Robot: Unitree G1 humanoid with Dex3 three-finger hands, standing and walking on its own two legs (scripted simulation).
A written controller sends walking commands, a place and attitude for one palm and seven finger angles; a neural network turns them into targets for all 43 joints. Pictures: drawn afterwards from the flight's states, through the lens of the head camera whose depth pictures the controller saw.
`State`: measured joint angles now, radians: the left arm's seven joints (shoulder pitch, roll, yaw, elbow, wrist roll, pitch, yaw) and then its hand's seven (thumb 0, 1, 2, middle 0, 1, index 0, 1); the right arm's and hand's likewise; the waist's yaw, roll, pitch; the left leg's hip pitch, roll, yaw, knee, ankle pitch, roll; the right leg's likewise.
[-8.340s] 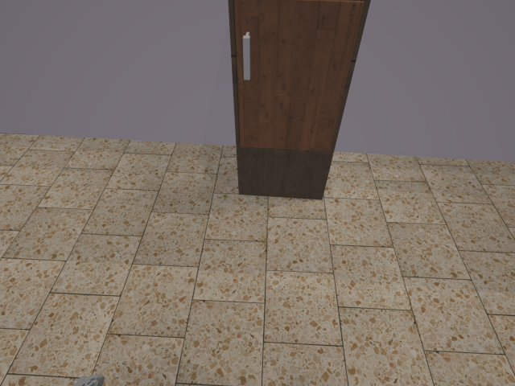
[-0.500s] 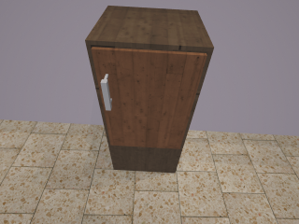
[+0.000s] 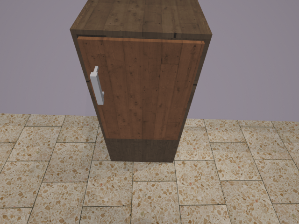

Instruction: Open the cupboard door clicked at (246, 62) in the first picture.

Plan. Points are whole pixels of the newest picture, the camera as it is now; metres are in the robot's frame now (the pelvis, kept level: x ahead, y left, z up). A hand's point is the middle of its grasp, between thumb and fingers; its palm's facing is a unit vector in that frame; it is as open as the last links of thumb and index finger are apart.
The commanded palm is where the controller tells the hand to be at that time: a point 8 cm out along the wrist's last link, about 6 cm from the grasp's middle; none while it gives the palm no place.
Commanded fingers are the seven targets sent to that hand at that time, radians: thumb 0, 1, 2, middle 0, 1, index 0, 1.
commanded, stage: come to a stop and stand still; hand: left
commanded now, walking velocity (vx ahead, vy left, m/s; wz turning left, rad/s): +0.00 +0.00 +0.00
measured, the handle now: (98, 85) +0.57 +0.22 +0.01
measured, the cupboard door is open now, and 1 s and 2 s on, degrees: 0 0 0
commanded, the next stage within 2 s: look again from close up in 0.60 s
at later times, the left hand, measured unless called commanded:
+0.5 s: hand out of the picture -0.02 +0.16 -0.17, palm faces +0.06 -0.98 -0.21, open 7.4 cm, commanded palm none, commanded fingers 0.00 0.90 0.90 -0.20 -0.30 -0.20 -0.30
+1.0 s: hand out of the picture -0.10 +0.14 -0.18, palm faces +0.10 -0.98 -0.15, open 7.4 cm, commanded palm none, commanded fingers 0.00 0.90 0.90 -0.20 -0.30 -0.20 -0.30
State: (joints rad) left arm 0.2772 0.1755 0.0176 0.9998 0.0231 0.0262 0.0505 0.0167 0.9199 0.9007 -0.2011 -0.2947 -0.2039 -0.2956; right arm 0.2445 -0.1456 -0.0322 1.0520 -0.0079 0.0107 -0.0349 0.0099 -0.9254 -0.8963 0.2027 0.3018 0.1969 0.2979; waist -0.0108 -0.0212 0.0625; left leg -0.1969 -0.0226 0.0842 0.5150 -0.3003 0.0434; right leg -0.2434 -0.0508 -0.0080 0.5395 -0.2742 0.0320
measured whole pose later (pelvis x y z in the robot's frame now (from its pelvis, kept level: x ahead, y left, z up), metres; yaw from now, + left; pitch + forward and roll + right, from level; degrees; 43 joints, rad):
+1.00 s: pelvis -0.06 -0.01 +0.00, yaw +2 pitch -1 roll +0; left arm 0.41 0.11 0.01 1.08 0.03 0.01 0.04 0.01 0.91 0.90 -0.20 -0.29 -0.20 -0.30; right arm 0.35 -0.11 -0.03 1.09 -0.01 0.02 -0.02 0.00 -0.91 -0.90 0.20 0.30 0.20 0.30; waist 0.00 -0.01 -0.01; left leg -0.29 -0.01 0.04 0.50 -0.20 0.03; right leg -0.29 -0.03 -0.05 0.47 -0.16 0.01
